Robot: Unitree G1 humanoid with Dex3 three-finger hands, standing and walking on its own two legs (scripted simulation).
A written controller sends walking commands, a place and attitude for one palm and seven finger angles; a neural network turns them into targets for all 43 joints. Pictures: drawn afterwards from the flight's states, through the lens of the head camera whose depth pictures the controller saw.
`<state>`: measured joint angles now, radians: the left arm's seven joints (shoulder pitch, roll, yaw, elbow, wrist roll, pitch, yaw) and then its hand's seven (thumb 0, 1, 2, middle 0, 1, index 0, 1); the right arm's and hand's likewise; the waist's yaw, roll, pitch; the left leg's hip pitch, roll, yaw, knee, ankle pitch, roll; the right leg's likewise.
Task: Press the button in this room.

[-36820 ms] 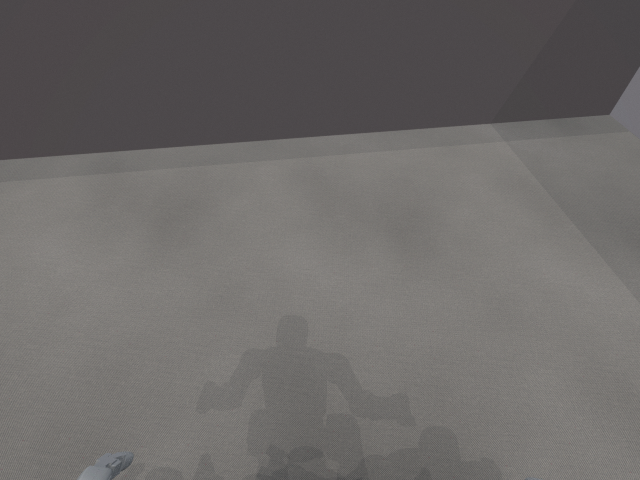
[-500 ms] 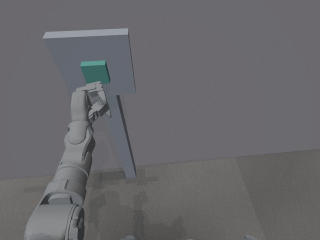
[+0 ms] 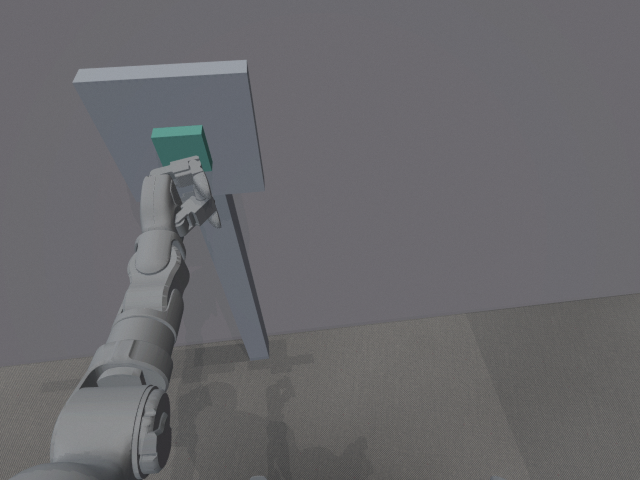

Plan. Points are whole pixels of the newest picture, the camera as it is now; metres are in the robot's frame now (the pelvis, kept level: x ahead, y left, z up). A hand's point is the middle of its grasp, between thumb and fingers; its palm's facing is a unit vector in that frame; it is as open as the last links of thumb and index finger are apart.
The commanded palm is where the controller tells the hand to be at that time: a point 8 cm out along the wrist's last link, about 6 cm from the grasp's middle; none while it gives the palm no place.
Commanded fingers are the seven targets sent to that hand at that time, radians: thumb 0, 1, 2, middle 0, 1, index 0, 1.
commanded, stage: press the button with the knuckle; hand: left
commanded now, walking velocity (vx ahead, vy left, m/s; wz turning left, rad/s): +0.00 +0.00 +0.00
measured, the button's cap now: (183, 148) +0.51 +0.18 +0.13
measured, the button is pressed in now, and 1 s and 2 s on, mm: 0 13 0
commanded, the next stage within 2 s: hold the button down briefly in 0.50 s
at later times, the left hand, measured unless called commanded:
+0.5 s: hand (205, 185) +0.47 +0.15 +0.10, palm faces +0.11 -0.99 -0.02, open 2.6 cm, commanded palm +0.46 +0.20 +0.10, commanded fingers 0.00 0.90 0.90 -1.30 -1.50 -1.30 -1.50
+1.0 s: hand (204, 184) +0.47 +0.15 +0.10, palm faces +0.10 -0.99 -0.01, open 2.6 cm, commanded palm +0.46 +0.20 +0.10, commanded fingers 0.00 0.90 0.90 -1.30 -1.50 -1.30 -1.50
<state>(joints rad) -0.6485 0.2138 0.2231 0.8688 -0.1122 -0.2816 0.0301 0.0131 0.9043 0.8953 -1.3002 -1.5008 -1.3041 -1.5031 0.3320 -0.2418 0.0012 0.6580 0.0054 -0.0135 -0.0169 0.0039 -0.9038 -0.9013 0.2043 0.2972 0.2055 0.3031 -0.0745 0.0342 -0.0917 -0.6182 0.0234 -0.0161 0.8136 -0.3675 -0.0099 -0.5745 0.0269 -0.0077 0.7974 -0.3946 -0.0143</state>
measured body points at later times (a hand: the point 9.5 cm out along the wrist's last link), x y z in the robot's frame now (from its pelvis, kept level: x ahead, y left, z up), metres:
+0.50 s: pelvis -0.02 +0.01 -0.01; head +0.06 +0.01 +0.43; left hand +0.46 +0.20 +0.11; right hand +0.02 -0.26 -0.13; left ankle +0.02 +0.13 -0.70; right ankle +0.00 -0.11 -0.70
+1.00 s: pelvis -0.04 +0.01 -0.02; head +0.04 +0.03 +0.42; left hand +0.46 +0.21 +0.11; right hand -0.02 -0.25 -0.13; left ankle +0.02 +0.13 -0.70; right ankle +0.00 -0.11 -0.70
